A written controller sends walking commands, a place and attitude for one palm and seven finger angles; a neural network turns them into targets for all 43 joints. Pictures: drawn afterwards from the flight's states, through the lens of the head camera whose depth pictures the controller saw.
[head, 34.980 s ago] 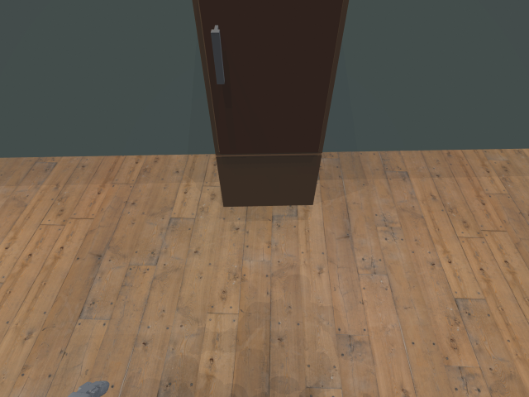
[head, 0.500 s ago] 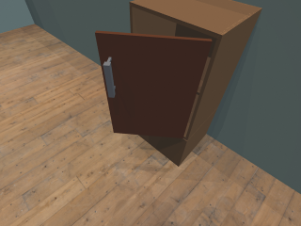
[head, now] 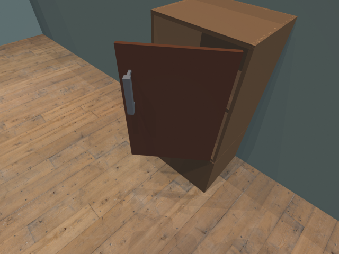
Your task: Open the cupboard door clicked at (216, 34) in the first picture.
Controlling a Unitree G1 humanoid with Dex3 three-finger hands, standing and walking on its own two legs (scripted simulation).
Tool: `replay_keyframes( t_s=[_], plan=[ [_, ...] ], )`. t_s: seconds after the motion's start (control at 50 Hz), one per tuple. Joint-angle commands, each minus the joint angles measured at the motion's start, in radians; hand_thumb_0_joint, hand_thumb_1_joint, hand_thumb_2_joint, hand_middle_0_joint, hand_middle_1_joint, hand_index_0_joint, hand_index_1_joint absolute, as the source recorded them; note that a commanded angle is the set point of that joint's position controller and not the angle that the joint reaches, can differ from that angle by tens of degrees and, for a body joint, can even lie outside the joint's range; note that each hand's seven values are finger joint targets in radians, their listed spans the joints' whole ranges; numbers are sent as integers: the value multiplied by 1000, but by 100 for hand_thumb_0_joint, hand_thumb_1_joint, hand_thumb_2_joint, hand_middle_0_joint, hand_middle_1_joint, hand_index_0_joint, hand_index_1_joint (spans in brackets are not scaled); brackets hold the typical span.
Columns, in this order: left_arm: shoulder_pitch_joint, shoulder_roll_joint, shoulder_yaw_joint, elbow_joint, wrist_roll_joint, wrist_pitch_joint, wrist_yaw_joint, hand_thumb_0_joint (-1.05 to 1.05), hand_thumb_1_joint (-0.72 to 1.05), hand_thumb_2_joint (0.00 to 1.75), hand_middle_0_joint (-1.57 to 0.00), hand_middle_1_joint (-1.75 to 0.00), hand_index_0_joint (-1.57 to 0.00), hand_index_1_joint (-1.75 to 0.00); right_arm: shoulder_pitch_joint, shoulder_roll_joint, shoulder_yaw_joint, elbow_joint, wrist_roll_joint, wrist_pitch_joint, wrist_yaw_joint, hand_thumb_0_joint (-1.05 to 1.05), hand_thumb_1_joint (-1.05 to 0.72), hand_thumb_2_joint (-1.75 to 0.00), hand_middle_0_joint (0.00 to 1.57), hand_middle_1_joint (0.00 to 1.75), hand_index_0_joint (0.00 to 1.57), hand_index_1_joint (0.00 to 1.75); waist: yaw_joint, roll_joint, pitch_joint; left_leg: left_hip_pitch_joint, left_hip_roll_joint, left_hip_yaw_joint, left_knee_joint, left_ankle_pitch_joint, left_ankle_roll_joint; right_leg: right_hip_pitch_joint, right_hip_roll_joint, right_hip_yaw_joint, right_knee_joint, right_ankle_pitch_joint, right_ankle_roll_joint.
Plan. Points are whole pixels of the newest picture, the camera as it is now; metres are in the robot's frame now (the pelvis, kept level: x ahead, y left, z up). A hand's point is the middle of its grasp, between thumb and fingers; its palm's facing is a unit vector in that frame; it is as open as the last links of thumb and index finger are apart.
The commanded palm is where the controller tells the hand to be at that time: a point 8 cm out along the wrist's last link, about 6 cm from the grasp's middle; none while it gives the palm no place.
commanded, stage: shuffle to correct the standing spot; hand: left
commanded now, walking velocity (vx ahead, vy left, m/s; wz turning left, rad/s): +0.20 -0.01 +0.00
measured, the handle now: (130, 92) +0.64 +0.18 +0.02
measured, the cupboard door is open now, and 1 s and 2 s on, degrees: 38 38 38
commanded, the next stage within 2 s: come to a stop and stand still in 0.22 s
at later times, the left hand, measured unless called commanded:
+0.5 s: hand out of the picture +0.10 +0.17 -0.18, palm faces -0.03 -0.98 -0.18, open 7.3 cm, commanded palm none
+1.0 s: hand out of the picture +0.16 +0.20 -0.17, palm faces +0.01 -0.97 -0.23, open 7.3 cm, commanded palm none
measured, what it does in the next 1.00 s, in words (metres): steps on the spot: right foot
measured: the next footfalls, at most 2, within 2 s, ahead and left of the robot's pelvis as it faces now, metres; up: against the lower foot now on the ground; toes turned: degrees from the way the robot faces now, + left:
right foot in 0.54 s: +0.14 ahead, -0.12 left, +0.00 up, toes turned -3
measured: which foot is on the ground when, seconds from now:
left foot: down 0.00-1.00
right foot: down 0.00-0.30, up 0.32-0.52, down 0.54-1.00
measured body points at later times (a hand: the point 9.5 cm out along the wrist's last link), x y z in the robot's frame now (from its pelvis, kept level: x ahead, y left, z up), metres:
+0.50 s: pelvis +0.08 +0.01 +0.00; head +0.10 +0.02 +0.45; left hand +0.10 +0.23 -0.17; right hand +0.00 -0.18 -0.16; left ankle +0.03 +0.08 -0.74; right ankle +0.12 -0.12 -0.72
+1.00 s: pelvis +0.08 +0.01 -0.01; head +0.08 +0.01 +0.44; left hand +0.16 +0.25 -0.15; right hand +0.14 -0.24 -0.15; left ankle +0.04 +0.09 -0.74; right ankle +0.10 -0.12 -0.74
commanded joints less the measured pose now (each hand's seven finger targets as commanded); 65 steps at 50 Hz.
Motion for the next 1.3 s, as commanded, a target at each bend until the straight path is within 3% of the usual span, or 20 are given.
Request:
replay_keyframes(
  t_s=[0.0,0.22,0.28,0.3,0.34,0.42,0.48,0.52,0.6,0.66,0.7,0.72,0.76,0.78,0.8,0.82,0.84,0.92,1.06,1.28],
  plan=[
    [108,78,32,-25,8,-7,-1,0,90,90,-20,-30,-20,-30,53,-127,-25,-43,2,-13,-10,0,-90,-90,20,30,20,30,15,7,140,-120,144,-172,-155,-413,12,-77,-42,68,-63,-250,-46],
    [145,93,63,-44,-4,-20,-3,0,90,90,-20,-30,-20,-30,132,-57,-13,-60,4,-42,-12,0,-90,-90,20,30,20,30,-13,-65,153,-109,64,-40,91,-211,-3,-109,-124,218,-91,-309,-140],
    [56,18,47,-75,3,-23,-9,0,90,90,-20,-30,-20,-30,308,-134,-30,3,-1,-61,-29,0,-90,-90,20,30,20,30,-78,243,127,208,309,-362,-173,-67,105,-376,37,-69,350,-172,-51],
    [-15,33,45,-106,8,-29,-6,0,90,90,-20,-30,-20,-30,371,-136,-30,23,-6,-65,-37,0,-90,-90,20,30,20,30,-102,238,154,293,394,-453,-201,115,177,-517,17,-58,510,-289,-46],
    [-58,17,48,-108,4,-33,-7,0,90,90,-20,-30,-20,-30,332,-90,-7,16,-8,-71,-44,0,-90,-90,20,30,20,30,-67,46,177,225,391,-340,-148,500,201,-499,-59,-8,571,-250,-42],
    [-8,-20,38,-75,-13,-4,-2,0,90,90,-20,-30,-20,-30,181,-81,7,-13,-2,-69,-58,0,-90,-90,20,30,20,30,2,119,84,81,257,-108,-73,792,104,-154,-46,-51,247,-60,-19],
    [48,31,48,-47,-13,2,5,0,90,90,-20,-30,-20,-30,158,-79,-8,-10,11,-50,-59,0,-90,-90,20,30,20,30,37,106,58,32,205,-72,14,583,36,35,-37,-71,23,197,-20],
    [57,107,63,-58,-8,-7,14,0,90,90,-20,-30,-20,-30,194,-45,-20,-18,17,-36,-54,0,-90,-90,20,30,20,30,23,-3,11,-95,122,-57,97,230,-24,166,-170,80,77,646,-86],
    [-10,140,72,-77,-9,-2,25,0,90,90,-20,-30,-20,-30,204,0,-39,-13,21,4,-45,0,-90,-90,20,30,20,30,-2,-187,-52,-82,60,-16,277,-219,-60,114,-311,141,40,823,-209],
    [-107,147,80,-120,-2,13,29,0,90,90,-20,-30,-20,-30,197,0,-41,-17,18,11,-38,0,-90,-90,20,30,20,30,-22,-170,-41,-38,72,-21,179,-238,-58,22,-295,134,24,579,-203],
    [-148,122,80,-145,-9,27,25,0,90,90,-20,-30,-20,-30,216,-18,-43,-12,10,2,-33,0,-90,-90,20,30,20,30,-31,-19,-35,75,121,-51,-13,14,-39,-87,-175,51,88,278,-114],
    [-182,80,73,-162,-11,39,20,0,90,90,-20,-30,-20,-30,175,-55,-46,-31,0,-7,-34,0,-90,-90,20,30,20,30,-27,187,46,10,220,-174,-108,204,2,-127,-71,-30,164,93,-41],
    [-192,72,69,-154,-2,46,22,0,90,90,-20,-30,-20,-30,77,-63,-35,-64,-8,-19,-45,0,-90,-90,20,30,20,30,-6,189,103,-46,287,-206,-125,530,77,-119,-20,-20,334,-181,-17],
    [-159,58,67,-143,-4,45,20,0,90,90,-20,-30,-20,-30,49,-81,-37,-73,-9,-22,-47,0,-90,-90,20,30,20,30,12,144,69,18,283,-183,-84,613,104,-129,-20,-11,336,-187,-21],
    [-132,248,43,-205,-6,22,22,0,90,90,-20,-30,-20,-30,16,-246,-43,-172,-10,-13,-31,0,-90,-90,20,30,20,30,-5,155,52,36,214,-165,-95,577,48,-95,-2,-40,236,-174,-38],
    [-93,98,43,-233,-1,19,21,0,90,90,-20,-30,-20,-30,-38,-185,-59,-210,-15,-38,-30,0,-90,-90,20,30,20,30,17,80,-42,114,215,-114,62,675,28,-126,-13,-61,182,-55,-36],
    [-89,112,39,-225,-7,2,22,0,90,90,-20,-30,-20,-30,20,-163,-55,-215,-13,-49,-33,0,-90,-90,20,30,20,30,-2,143,-149,181,179,-107,122,787,-2,-51,-22,-31,137,124,-53],
    [-90,201,68,-242,-8,-10,18,0,90,90,-20,-30,-20,-30,16,-207,-65,-260,-6,-38,-42,0,-90,-90,20,30,20,30,-17,28,-77,36,133,-97,104,494,-8,30,-58,4,145,348,-91],
    [-158,275,72,-267,-7,-13,-1,0,90,90,-20,-30,-20,-30,-104,-285,-64,-279,-9,-30,-19,0,-90,-90,20,30,20,30,-17,-15,35,-58,126,-117,-8,9,21,-36,-75,72,39,89,-87],
    [-202,354,58,-200,-11,-31,-13,0,90,90,-20,-30,-20,-30,-141,-351,-41,-208,-5,-33,7,0,-90,-90,20,30,20,30,-17,-16,18,-32,120,-137,-105,-141,8,-34,-110,112,-119,-118,-68]
  ],
)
